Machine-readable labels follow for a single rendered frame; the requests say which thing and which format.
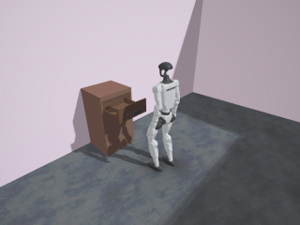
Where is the robot left hand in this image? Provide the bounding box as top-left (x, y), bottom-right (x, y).
top-left (146, 127), bottom-right (156, 141)

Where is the handle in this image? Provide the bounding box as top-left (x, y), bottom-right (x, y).
top-left (129, 109), bottom-right (143, 116)

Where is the robot right upper arm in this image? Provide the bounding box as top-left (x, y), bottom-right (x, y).
top-left (172, 80), bottom-right (180, 102)

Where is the cabinet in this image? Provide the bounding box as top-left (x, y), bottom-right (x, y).
top-left (81, 81), bottom-right (134, 156)

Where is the robot left shin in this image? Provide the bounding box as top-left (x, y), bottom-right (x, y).
top-left (148, 142), bottom-right (159, 167)

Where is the left robot forearm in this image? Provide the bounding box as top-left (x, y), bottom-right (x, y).
top-left (150, 105), bottom-right (160, 128)

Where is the humanoid robot torso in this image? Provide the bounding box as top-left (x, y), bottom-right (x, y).
top-left (158, 78), bottom-right (176, 125)

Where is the drawer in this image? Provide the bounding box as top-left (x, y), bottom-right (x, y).
top-left (102, 97), bottom-right (146, 125)

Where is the robot left upper arm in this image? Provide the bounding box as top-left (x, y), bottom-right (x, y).
top-left (152, 83), bottom-right (163, 111)

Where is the right robot forearm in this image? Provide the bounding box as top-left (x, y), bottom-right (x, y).
top-left (171, 99), bottom-right (180, 113)

